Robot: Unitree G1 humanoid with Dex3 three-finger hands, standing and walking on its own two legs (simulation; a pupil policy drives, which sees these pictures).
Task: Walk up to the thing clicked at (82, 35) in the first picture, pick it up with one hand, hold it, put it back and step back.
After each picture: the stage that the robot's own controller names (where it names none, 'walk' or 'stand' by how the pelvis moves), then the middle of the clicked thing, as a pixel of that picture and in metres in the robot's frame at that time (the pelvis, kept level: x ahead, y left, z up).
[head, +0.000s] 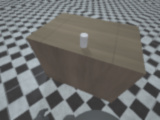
stand; (83, 40) +0.66 +0.07 +0.07
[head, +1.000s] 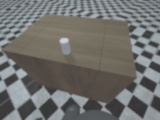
walk; (65, 46) +0.53 +0.22 +0.08
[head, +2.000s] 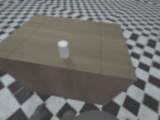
stand; (63, 49) +0.48 +0.21 +0.09
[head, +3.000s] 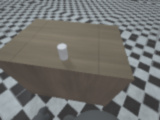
stand; (63, 52) +0.49 +0.22 +0.07
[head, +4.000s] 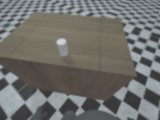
stand; (62, 47) +0.50 +0.22 +0.08
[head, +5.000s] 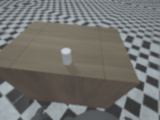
stand; (66, 56) +0.45 +0.19 +0.07
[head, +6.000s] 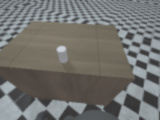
stand; (62, 54) +0.47 +0.22 +0.07
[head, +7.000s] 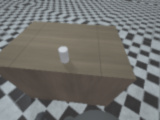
stand; (64, 55) +0.47 +0.21 +0.07
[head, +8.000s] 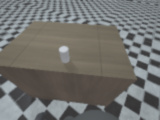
stand; (64, 54) +0.47 +0.20 +0.07
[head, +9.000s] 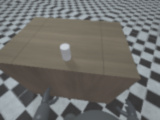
rise first; (65, 52) +0.47 +0.20 +0.07
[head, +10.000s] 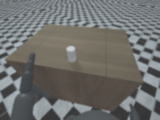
go down; (71, 54) +0.49 +0.20 +0.07
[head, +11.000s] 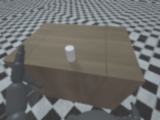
go down; (70, 53) +0.49 +0.18 +0.08
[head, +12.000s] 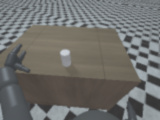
go down; (65, 58) +0.45 +0.18 +0.08
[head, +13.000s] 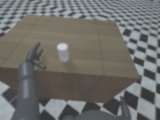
close in; (63, 53) +0.46 +0.18 +0.09
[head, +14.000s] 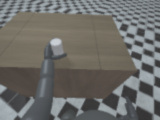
close; (57, 48) +0.48 +0.20 +0.12
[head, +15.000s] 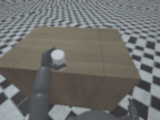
lift; (59, 60) +0.33 +0.19 +0.19
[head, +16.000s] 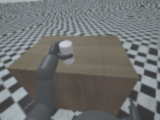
lift; (67, 52) +0.33 +0.14 +0.27
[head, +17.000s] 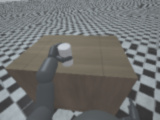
hold; (66, 55) +0.33 +0.15 +0.25
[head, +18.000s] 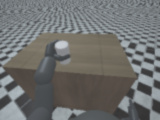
hold; (63, 53) +0.33 +0.16 +0.26
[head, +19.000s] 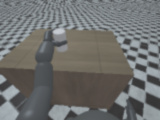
crouch; (60, 40) +0.42 +0.18 +0.27
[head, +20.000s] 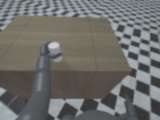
lower; (55, 52) +0.46 +0.20 +0.11
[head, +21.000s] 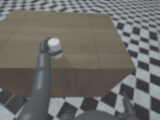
lower; (55, 48) +0.47 +0.20 +0.12
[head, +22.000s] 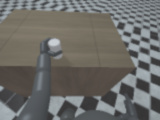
lower; (56, 49) +0.46 +0.20 +0.12
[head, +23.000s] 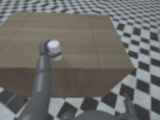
lower; (55, 50) +0.46 +0.20 +0.12
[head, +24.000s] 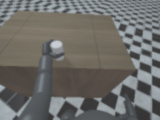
loosen; (58, 51) +0.45 +0.19 +0.11
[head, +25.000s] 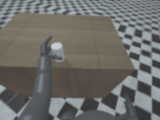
withdraw; (58, 52) +0.45 +0.19 +0.11
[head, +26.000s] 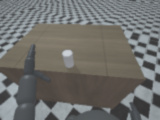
sink last; (68, 59) +0.42 +0.18 +0.10
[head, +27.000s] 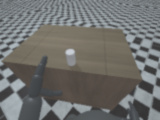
stand; (70, 57) +0.45 +0.18 +0.08
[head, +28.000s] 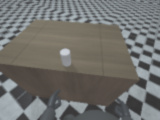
stand; (66, 57) +0.43 +0.19 +0.08
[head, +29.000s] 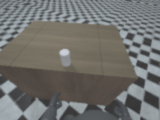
stand; (65, 58) +0.43 +0.19 +0.08
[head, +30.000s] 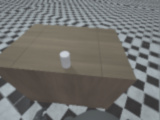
walk; (65, 60) +0.43 +0.19 +0.08
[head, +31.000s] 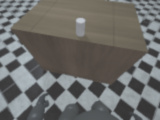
walk; (80, 27) +0.66 +0.11 +0.11
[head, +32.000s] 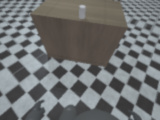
walk; (82, 12) +1.04 +0.15 +0.09
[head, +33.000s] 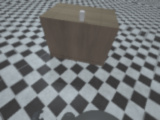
stand; (81, 16) +1.21 +0.17 +0.09
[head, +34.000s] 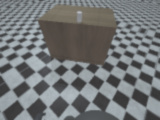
stand; (79, 17) +1.21 +0.17 +0.07
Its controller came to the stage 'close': yes
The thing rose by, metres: 0.21
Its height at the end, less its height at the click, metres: +0.00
